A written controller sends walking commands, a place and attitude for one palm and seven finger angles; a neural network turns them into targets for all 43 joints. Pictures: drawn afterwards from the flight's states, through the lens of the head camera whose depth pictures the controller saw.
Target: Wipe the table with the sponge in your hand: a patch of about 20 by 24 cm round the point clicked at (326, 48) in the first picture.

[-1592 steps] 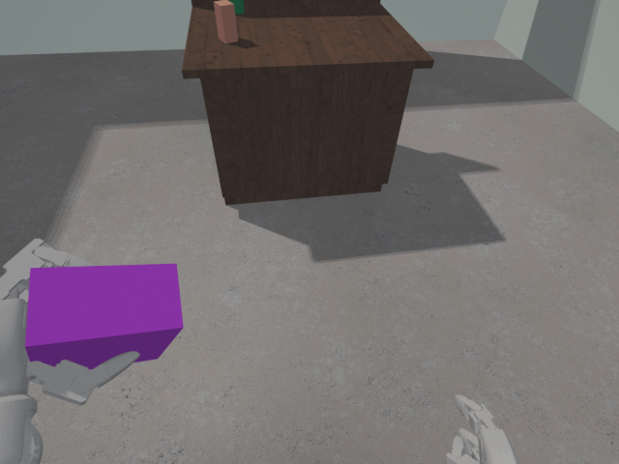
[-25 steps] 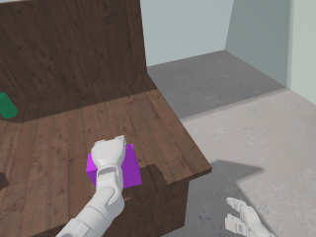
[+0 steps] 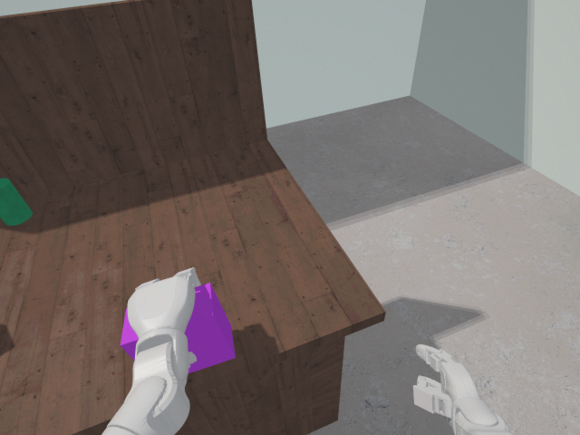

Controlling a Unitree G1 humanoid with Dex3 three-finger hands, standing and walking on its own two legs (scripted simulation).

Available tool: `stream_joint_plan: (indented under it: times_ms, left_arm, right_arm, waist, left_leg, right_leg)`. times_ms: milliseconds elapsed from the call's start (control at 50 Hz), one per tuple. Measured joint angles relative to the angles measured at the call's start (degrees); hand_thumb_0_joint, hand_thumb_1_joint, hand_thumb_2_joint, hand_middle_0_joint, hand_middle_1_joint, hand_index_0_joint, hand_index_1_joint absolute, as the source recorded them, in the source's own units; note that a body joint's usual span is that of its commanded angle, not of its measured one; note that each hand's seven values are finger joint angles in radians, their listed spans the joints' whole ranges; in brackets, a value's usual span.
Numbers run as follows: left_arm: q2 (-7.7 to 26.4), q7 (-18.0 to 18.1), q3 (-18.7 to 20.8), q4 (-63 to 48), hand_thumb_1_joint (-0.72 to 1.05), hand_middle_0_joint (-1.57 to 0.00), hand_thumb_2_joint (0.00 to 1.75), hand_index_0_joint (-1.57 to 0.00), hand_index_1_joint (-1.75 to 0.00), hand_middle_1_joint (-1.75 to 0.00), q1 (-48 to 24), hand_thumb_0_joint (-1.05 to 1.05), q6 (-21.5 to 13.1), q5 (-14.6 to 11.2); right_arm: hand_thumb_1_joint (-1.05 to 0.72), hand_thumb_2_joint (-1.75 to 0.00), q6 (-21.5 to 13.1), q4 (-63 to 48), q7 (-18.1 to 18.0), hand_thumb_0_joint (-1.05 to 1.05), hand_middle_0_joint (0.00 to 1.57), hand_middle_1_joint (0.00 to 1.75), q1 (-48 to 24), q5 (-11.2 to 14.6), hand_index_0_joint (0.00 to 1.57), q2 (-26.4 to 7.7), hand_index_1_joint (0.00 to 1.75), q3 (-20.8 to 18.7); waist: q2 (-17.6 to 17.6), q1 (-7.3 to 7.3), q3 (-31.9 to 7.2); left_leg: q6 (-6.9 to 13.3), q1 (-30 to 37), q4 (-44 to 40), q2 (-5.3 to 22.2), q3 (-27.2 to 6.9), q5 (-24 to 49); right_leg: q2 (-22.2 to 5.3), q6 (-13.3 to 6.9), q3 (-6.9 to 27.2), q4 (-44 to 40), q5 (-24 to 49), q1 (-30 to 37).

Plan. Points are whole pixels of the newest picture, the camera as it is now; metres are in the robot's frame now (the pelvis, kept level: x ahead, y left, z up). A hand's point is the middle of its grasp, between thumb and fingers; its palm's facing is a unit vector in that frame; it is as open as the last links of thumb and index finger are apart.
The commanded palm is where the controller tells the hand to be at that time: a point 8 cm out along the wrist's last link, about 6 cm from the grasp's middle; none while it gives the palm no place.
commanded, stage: wipe forward along the middle lane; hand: left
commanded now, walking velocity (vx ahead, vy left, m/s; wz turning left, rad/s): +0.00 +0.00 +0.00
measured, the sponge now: (186, 340) +0.26 +0.21 -0.02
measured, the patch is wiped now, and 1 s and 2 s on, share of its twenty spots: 1.00 1.00 1.00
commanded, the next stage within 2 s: slide back across to the first lane in 1.70 s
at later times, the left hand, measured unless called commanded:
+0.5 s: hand (162, 309) +0.29 +0.25 +0.02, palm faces -0.06 -0.06 -1.00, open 10.5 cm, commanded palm +0.26 +0.25 +0.05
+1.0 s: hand (158, 286) +0.33 +0.27 +0.02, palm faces -0.08 -0.03 -1.00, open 10.5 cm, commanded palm +0.31 +0.28 +0.05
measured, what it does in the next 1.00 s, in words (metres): stands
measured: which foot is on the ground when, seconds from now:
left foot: down 0.00-1.00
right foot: down 0.00-1.00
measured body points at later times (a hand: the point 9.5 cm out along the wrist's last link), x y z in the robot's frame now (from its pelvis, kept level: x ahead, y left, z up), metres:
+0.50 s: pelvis -0.02 +0.00 +0.00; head -0.03 -0.03 +0.45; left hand +0.29 +0.25 +0.07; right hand +0.20 -0.22 -0.11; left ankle -0.02 +0.12 -0.74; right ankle +0.00 -0.07 -0.74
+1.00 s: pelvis -0.02 +0.00 -0.01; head -0.01 -0.03 +0.44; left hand +0.33 +0.27 +0.08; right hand +0.15 -0.24 -0.13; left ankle -0.02 +0.12 -0.74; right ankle +0.00 -0.07 -0.74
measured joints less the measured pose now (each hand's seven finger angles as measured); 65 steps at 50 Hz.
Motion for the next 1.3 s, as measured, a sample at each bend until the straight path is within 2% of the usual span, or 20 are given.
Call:
stream_joint_plan:
  times_ms: [180, 260, 400, 700, 1060, 1300]
  left_arm:
    - [1.6, -1.6, 1.8, 1.0, -0.5, -0.64, 1.03, -0.66, -1.32, -1.33, -0.3, -0.01, -1.4, -0.1]
    - [1.5, -2.4, 1.7, 5.0, -0.51, -0.65, 1.03, -0.67, -1.32, -1.33, -3.5, -0.01, -2.0, 0.8]
    - [1.5, -2.1, 4.1, 12.0, -0.52, -0.66, 1.03, -0.68, -1.3, -1.31, -9.9, -0.02, -4.6, 1.1]
    - [2.1, 0.0, 6.6, 22.9, -0.53, -0.68, 1.04, -0.7, -1.29, -1.3, -17.7, -0.01, -7.8, 1.2]
    - [6.9, 0.4, 10.9, 35.7, -0.54, -0.69, 1.04, -0.71, -1.28, -1.29, -28.2, 0.01, -13.4, 0.8]
    - [9.0, 0.9, 13.6, 39.3, -0.54, -0.69, 1.04, -0.71, -1.28, -1.29, -30.3, 0.01, -16.8, 1.3]
  right_arm:
    - [-0.9, -0.9, -1.3, 0.8, -1.4, 0.01, 0.19, 0.3, 1.0, -0.3, 0.2, -0.3, 0.3, 0.0]
    - [-0.9, -0.9, -2.0, 1.3, -2.5, 0.01, 0.2, 0.3, 1.6, -0.3, 0.2, -0.5, 0.3, -0.1]
    - [-0.9, -0.9, -2.7, 2.4, -3.9, 0.01, 0.2, 0.3, 3.2, -0.4, 0.2, -0.5, 0.3, -0.4]
    - [-0.9, -0.9, -2.4, 2.8, -4.6, 0.01, 0.2, 0.3, 6.4, -0.2, 0.2, -0.9, 0.3, -0.7]
    - [-0.9, -0.9, -3.0, 2.5, -5.2, 0.01, 0.2, 0.3, 8.7, -0.2, 0.2, -1.3, 0.3, -0.7]
    - [-0.9, -0.9, -2.8, 3.4, -4.3, 0.01, 0.2, 0.3, 11.4, -0.3, 0.2, -1.9, 0.3, -1.6]
  waist:
    - [0.1, 0.08, 0.8]
    - [0.0, -0.02, 0.9]
    - [-0.3, -0.14, 0.4]
    - [-0.5, -1.61, -1.2]
    - [-1.1, -4.14, -1.2]
    - [-1.0, -4.86, -1.8]
  left_leg:
    - [0.1, -0.2, -0.1, -0.1, -0.6, 0.6]
    - [0.2, -1.4, 0.2, -0.3, -1.0, 0.9]
    - [0.3, -4.4, 1.2, -0.6, -1.4, 1.2]
    - [0.3, -10.0, 4.4, -0.7, -1.7, 0.5]
    - [0.4, -14.7, 6.7, -0.3, -2.4, 0.1]
    - [0.5, -16.4, 7.1, -0.2, -2.0, -0.6]
  right_leg:
    - [-0.1, 0.1, -0.5, -0.8, 0.7, 0.3]
    - [-0.3, 0.2, -0.9, -0.6, 0.9, -0.7]
    - [-0.6, 0.3, -1.4, 0.4, 1.0, -3.6]
    - [-0.8, 0.4, -1.9, 3.5, 0.3, -9.0]
    - [-0.3, 0.2, -2.5, 4.6, 0.4, -13.1]
    - [-0.2, 0.6, -2.1, 4.2, 0.3, -14.5]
